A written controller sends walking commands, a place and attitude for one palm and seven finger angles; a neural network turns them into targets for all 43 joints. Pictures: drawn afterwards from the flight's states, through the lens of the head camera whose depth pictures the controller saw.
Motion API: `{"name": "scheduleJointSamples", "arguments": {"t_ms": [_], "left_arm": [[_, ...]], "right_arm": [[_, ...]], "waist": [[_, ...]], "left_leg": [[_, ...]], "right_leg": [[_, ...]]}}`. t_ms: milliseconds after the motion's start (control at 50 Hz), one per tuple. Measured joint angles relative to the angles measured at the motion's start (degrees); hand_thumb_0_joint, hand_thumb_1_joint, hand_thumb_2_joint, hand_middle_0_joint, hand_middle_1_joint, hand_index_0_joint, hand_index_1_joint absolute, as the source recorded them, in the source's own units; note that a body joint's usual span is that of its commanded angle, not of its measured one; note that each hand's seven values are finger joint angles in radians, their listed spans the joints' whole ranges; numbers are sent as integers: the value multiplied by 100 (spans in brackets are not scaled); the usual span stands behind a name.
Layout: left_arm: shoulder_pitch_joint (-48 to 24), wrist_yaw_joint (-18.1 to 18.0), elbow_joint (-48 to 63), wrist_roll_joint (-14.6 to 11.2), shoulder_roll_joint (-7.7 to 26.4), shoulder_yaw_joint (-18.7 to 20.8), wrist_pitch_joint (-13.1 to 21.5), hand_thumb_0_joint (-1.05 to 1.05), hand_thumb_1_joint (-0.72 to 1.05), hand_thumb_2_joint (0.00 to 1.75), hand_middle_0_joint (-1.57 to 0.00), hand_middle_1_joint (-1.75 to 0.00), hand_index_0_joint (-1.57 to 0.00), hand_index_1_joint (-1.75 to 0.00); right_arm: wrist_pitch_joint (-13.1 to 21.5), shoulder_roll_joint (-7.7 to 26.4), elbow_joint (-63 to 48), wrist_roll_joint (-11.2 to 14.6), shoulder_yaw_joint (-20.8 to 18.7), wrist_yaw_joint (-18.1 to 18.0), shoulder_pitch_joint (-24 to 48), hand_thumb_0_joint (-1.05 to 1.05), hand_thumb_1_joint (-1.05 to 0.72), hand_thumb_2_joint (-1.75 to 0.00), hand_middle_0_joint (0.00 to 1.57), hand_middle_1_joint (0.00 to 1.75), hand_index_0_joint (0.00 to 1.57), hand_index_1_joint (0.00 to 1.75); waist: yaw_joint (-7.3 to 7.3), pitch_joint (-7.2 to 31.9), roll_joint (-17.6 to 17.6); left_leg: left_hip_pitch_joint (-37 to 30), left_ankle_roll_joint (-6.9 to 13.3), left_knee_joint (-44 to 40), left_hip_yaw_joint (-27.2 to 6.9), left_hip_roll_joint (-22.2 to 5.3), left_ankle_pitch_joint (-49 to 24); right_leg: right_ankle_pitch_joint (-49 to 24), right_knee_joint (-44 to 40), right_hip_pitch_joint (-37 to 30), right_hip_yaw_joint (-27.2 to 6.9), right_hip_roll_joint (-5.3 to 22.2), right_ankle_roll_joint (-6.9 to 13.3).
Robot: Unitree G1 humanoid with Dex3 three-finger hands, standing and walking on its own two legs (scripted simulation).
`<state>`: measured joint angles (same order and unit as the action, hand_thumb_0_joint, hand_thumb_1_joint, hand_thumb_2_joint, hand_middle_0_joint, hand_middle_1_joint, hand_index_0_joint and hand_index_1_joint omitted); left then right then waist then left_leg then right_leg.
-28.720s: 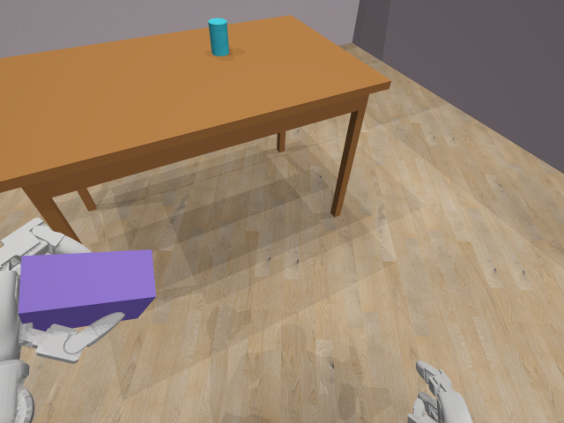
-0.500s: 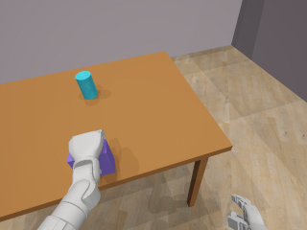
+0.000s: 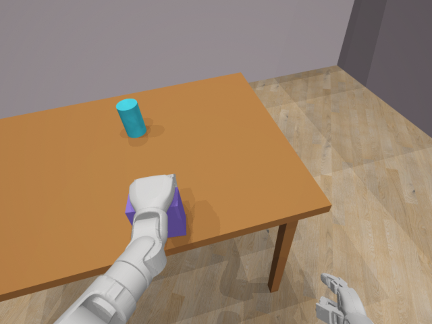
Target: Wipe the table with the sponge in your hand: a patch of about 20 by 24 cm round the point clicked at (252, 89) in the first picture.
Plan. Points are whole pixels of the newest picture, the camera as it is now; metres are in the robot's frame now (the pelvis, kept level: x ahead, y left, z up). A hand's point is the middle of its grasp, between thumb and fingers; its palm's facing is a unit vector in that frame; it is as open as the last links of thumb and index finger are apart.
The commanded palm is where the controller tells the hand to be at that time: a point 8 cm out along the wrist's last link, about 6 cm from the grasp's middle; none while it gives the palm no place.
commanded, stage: wipe forward along the third lane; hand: left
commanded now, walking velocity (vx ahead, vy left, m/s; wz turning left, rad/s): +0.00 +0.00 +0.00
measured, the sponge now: (160, 219) +0.33 +0.18 -0.02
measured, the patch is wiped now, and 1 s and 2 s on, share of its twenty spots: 0.70 0.85 1.00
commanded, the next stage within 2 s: wipe back along the third lane in 1.72 s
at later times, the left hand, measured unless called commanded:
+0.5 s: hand (167, 197) +0.37 +0.17 +0.01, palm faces -0.10 -0.01 -1.00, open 9.5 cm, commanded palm +0.35 +0.17 +0.05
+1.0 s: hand (169, 180) +0.41 +0.18 +0.02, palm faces -0.10 +0.03 -0.99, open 9.5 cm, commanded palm +0.41 +0.18 +0.05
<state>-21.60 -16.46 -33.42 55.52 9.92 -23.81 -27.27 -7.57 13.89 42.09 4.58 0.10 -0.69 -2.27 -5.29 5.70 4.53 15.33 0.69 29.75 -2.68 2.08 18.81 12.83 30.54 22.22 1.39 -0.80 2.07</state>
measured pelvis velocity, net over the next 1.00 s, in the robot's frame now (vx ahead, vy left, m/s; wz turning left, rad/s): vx -0.04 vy -0.03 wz -0.03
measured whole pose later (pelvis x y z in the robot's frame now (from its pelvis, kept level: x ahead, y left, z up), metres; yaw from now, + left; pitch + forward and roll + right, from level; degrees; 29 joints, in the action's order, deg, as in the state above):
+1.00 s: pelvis -0.04 -0.03 -0.01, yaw -2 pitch +13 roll +2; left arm -47.8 -21.9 -67.2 55.2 17.5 -8.6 -19.4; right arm -2.4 15.0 46.2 3.4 0.4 -4.0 -9.8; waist 3.9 6.1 2.8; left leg 30.9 -0.3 34.9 -1.1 0.2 17.4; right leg 9.0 33.3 37.5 0.4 -2.9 3.7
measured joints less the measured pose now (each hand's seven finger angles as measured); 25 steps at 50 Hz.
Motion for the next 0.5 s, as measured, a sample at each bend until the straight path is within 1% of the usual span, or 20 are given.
{"name": "scheduleJointSamples", "arguments": {"t_ms": [80, 180, 260, 320, 400, 500], "left_arm": [[-163, -72, -222, 6, -113, -3, -50, 0, -47, 111, -76, -141, -78, -143], [-271, -146, -451, -16, -167, 141, -97, 0, -47, 111, -77, -140, -78, -142], [-470, -116, -663, -51, -152, 392, -94, 0, -49, 112, -78, -139, -80, -140], [-656, -108, -846, 21, -107, 540, -40, -1, -50, 112, -80, -137, -81, -139], [-883, -140, -1140, 126, -50, 604, 35, -1, -51, 112, -81, -136, -82, -138], [-1135, -192, -1537, 51, 8, 810, 180, -1, -52, 113, -81, -135, -83, -137]], "right_arm": [[-45, -43, 16, -6, 19, 14, 21, 1, -91, -90, 20, 30, 20, 30], [-93, -50, 37, -11, 64, -23, 32, 1, -91, -90, 20, 30, 20, 30], [-100, -26, 90, -30, 110, -133, 55, 1, -91, -90, 20, 30, 20, 30], [-78, -6, 110, -52, 115, -201, 37, 1, -91, -90, 20, 30, 20, 30], [-45, 37, 115, -72, 77, -244, -47, 1, -91, -90, 20, 30, 20, 30], [25, 72, 191, -95, 51, -299, -180, 1, -91, -90, 20, 30, 20, 30]], "waist": [[38, 1, -36], [107, -15, -78], [169, -56, -130], [220, -70, -172], [288, -59, -176], [364, -17, -167]], "left_leg": [[5, -17, -31, 28, -19, -27], [4, -39, -91, 72, -53, -64], [67, -59, -115, 92, -75, -106], [159, -77, -110, 102, -84, -135], [306, -95, -66, 112, -96, -151], [491, -113, 12, 125, -110, -153]], "right_leg": [[-33, -18, 23, -26, -22, 17], [-85, -67, 43, -66, -60, 36], [-139, -96, 112, -83, -83, 51], [-175, -93, 208, -89, -93, 68], [-207, -68, 352, -95, -106, 84], [-229, -13, 533, -103, -121, 93]]}}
